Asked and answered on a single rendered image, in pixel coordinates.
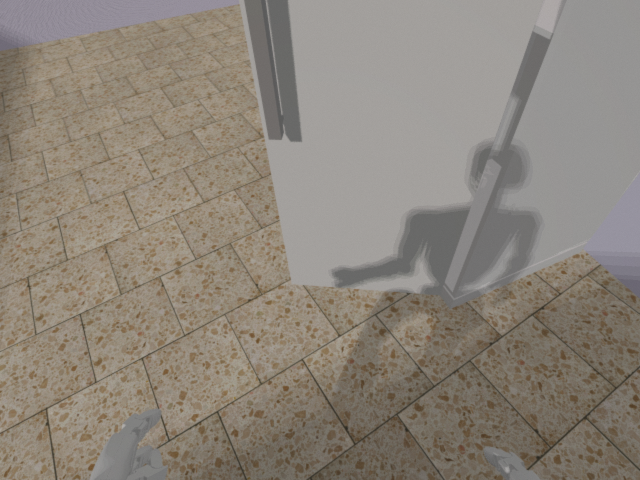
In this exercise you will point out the robot left hand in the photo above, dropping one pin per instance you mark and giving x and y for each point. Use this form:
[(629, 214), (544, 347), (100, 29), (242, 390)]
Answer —
[(121, 460)]

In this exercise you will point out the robot right hand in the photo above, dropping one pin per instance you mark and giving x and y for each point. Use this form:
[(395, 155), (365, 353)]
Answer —
[(510, 465)]

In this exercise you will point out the handle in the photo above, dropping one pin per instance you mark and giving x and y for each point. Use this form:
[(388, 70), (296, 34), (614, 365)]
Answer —
[(257, 16)]

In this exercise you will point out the fridge door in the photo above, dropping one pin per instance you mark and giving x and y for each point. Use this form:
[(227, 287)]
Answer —
[(391, 108)]

